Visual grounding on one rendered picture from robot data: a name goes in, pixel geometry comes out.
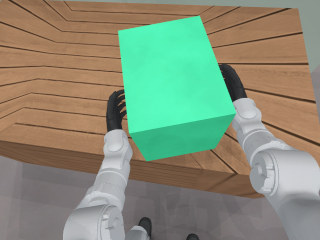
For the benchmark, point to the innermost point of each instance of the left robot upper arm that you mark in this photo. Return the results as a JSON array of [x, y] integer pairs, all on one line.
[[100, 222]]

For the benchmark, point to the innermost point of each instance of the robot left forearm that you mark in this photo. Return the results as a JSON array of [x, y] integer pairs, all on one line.
[[112, 178]]

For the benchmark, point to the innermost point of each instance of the robot right forearm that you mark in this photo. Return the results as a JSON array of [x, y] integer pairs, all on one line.
[[252, 135]]

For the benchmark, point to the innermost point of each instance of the right robot upper arm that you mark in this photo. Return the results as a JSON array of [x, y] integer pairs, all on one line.
[[290, 180]]

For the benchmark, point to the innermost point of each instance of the left robot foot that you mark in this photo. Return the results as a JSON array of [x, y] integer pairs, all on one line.
[[145, 222]]

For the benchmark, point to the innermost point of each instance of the carton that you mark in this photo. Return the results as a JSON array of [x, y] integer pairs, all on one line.
[[176, 98]]

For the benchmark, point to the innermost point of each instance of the left robot shin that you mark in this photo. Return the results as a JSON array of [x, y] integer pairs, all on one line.
[[139, 228]]

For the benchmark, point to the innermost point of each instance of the pedestal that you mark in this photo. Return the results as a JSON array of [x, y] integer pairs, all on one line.
[[60, 61]]

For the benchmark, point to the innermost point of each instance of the robot left hand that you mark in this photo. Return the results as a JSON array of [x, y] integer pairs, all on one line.
[[113, 115]]

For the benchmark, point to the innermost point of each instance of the robot right hand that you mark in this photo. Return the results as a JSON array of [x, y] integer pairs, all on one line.
[[233, 82]]

